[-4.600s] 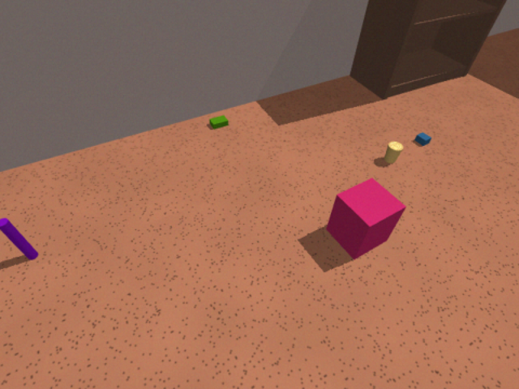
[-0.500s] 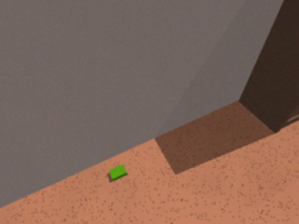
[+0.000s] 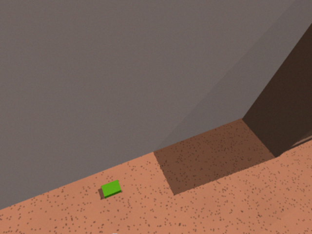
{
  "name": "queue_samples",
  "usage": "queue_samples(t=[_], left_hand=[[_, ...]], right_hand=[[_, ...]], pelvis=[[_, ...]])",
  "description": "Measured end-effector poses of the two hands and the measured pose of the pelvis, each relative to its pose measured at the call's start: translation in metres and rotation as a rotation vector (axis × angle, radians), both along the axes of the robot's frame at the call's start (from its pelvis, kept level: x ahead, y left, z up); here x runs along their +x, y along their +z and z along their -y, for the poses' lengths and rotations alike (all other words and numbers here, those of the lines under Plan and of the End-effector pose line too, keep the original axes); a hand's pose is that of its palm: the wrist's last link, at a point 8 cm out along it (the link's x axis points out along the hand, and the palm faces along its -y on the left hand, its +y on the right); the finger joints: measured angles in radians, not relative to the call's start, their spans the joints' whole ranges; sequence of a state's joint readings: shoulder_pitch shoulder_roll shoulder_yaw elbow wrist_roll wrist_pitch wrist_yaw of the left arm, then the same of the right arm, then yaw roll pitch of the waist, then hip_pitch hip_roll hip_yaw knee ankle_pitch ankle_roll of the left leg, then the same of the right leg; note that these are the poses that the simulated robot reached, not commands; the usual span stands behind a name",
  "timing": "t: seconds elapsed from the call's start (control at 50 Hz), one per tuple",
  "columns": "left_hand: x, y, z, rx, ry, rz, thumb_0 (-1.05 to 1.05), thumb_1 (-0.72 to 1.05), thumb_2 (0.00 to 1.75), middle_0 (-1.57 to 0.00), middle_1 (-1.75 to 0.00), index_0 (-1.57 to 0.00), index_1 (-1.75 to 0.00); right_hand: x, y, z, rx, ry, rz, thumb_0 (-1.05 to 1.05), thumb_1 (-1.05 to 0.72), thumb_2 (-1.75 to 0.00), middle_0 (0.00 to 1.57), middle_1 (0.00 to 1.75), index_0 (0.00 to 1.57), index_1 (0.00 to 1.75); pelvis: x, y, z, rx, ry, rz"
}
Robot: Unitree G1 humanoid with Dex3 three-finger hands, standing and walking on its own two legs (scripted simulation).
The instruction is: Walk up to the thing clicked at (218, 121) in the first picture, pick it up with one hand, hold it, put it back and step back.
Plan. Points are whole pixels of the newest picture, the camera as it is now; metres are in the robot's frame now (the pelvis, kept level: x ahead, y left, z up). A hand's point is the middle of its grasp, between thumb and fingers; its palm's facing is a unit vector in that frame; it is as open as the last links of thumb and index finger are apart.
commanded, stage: walk up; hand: left
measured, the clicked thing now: (111, 188) +0.49 +0.20 -0.74
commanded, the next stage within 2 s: stand in 1.64 s
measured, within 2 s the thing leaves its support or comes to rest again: neither
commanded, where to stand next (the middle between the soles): +0.11 -0.02 m, yaw -1 degrees
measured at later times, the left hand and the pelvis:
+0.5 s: hand out of the picture +0.11 +0.24 -0.14, palm faces -0.06 -0.93 -0.36, open 7.4 cm; pelvis +0.03 -0.01 +0.01, yaw -2 degrees
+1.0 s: hand out of the picture +0.14 +0.24 -0.14, palm faces -0.06 -0.95 -0.32, open 7.4 cm; pelvis +0.05 -0.01 +0.02, yaw -2 degrees
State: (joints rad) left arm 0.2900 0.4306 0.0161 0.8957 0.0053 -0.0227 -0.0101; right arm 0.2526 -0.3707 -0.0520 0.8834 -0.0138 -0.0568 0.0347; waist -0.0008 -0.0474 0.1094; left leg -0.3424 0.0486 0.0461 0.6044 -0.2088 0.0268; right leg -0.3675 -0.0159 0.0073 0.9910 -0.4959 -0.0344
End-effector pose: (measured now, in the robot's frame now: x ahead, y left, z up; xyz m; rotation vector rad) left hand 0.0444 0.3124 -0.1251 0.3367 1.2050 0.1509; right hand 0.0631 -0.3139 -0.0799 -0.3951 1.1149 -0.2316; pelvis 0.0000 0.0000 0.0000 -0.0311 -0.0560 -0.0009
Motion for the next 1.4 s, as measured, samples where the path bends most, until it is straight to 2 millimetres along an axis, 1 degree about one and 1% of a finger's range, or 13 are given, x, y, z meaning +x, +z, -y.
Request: queue_samples(t=[0.06, 0.12, 0.18, 0.28, 0.34, 0.42, 0.5, 0.6, 0.72, 0.88, 1.06, 1.16, 1.4], left_hand=[[0.012, 0.002, -0.002, -0.012, -0.009, -0.003, 0.0, 0.91, 0.9, -0.2, -0.3, -0.2, -0.3], [0.018, 0.005, -0.004, -0.005, -0.01, -0.017, 0.0, 0.91, 0.9, -0.2, -0.3, -0.2, -0.3], [0.021, 0.007, -0.005, 0.018, -0.009, -0.037, 0.0, 0.91, 0.9, -0.2, -0.3, -0.2, -0.3], [0.023, 0.011, -0.001, 0.07, 0.01, -0.046, 0.0, 0.91, 0.9, -0.2, -0.3, -0.2, -0.3], [0.026, 0.018, 0.006, 0.07, 0.009, -0.037, 0.0, 0.91, 0.9, -0.2, -0.3, -0.2, -0.3], [0.041, 0.022, 0.015, 0.054, 0.005, -0.014, 0.0, 0.91, 0.9, -0.2, -0.3, -0.2, -0.3], [0.062, 0.023, 0.024, 0.023, -0.006, 0.025, 0.0, 0.91, 0.9, -0.2, -0.3, -0.2, -0.3], [0.087, 0.023, 0.034, -0.013, -0.018, 0.06, 0.0, 0.91, 0.9, -0.2, -0.3, -0.2, -0.3], [0.104, 0.021, 0.04, -0.038, -0.024, 0.064, 0.0, 0.91, 0.9, -0.2, -0.3, -0.2, -0.3], [0.104, 0.02, 0.037, -0.034, -0.014, 0.023, 0.0, 0.91, 0.9, -0.2, -0.3, -0.2, -0.3], [0.092, 0.023, 0.03, -0.011, 0.015, -0.029, 0.0, 0.91, 0.9, -0.2, -0.3, -0.2, -0.3], [0.09, 0.025, 0.028, -0.003, 0.027, -0.039, 0.0, 0.91, 0.9, -0.2, -0.3, -0.2, -0.3], [0.098, 0.024, 0.033, -0.011, 0.027, -0.025, 0.0, 0.91, 0.9, -0.2, -0.3, -0.2, -0.3]], right_hand=[[0.004, 0.005, -0.007, 0.002, -0.002, 0.001, 0.0, -0.9, -0.9, 0.21, 0.3, 0.2, 0.3], [0.008, 0.002, -0.008, 0.003, -0.006, -0.005, 0.0, -0.9, -0.9, 0.21, 0.3, 0.2, 0.3], [0.014, -0.007, -0.005, 0.011, -0.013, -0.004, 0.0, -0.9, -0.9, 0.21, 0.3, 0.2, 0.3], [0.025, -0.031, 0.003, 0.048, -0.027, -0.006, 0.0, -0.9, -0.9, 0.21, 0.3, 0.2, 0.3], [0.031, -0.037, -0.002, 0.084, -0.033, -0.013, 0.0, -0.9, -0.9, 0.21, 0.3, 0.2, 0.3], [0.034, -0.041, -0.009, 0.118, -0.027, -0.02, 0.0, -0.9, -0.9, 0.21, 0.3, 0.2, 0.3], [0.033, -0.037, -0.012, 0.125, -0.028, -0.038, 0.0, -0.9, -0.9, 0.21, 0.3, 0.2, 0.3], [0.031, -0.027, -0.007, 0.102, -0.04, -0.063, 0.0, -0.9, -0.9, 0.21, 0.3, 0.2, 0.3], [0.033, -0.016, 0.004, 0.061, -0.064, -0.074, 0.0, -0.9, -0.9, 0.21, 0.3, 0.2, 0.3], [0.042, -0.011, 0.008, 0.043, -0.077, -0.076, 0.0, -0.9, -0.9, 0.21, 0.3, 0.2, 0.3], [0.056, -0.017, -0.001, 0.076, -0.069, -0.079, 0.0, -0.9, -0.9, 0.21, 0.3, 0.2, 0.3], [0.063, -0.02, -0.006, 0.094, -0.065, -0.078, 0.0, -0.9, -0.9, 0.21, 0.3, 0.2, 0.3], [0.071, -0.018, -0.005, 0.091, -0.072, -0.069, 0.0, -0.9, -0.9, 0.21, 0.3, 0.2, 0.3]], pelvis=[[0.006, 0.005, -0.003, 0.004, -0.006, -0.004], [0.012, 0.005, -0.006, 0.012, -0.011, -0.006], [0.016, 0.002, -0.005, 0.025, -0.022, -0.009], [0.02, -0.007, 0.003, 0.019, -0.031, -0.002], [0.023, -0.003, 0.007, 0.027, -0.029, -0.001], [0.026, 0.0, 0.008, 0.036, -0.027, 0.001], [0.03, 0.006, 0.01, 0.039, -0.03, -0.001], [0.037, 0.011, 0.011, 0.037, -0.031, -0.007], [0.043, 0.016, 0.011, 0.033, -0.033, -0.01], [0.049, 0.018, 0.011, 0.031, -0.034, -0.016], [0.056, 0.02, 0.01, 0.031, -0.032, -0.02], [0.059, 0.021, 0.011, 0.031, -0.031, -0.02], [0.065, 0.021, 0.011, 0.032, -0.033, -0.018]])
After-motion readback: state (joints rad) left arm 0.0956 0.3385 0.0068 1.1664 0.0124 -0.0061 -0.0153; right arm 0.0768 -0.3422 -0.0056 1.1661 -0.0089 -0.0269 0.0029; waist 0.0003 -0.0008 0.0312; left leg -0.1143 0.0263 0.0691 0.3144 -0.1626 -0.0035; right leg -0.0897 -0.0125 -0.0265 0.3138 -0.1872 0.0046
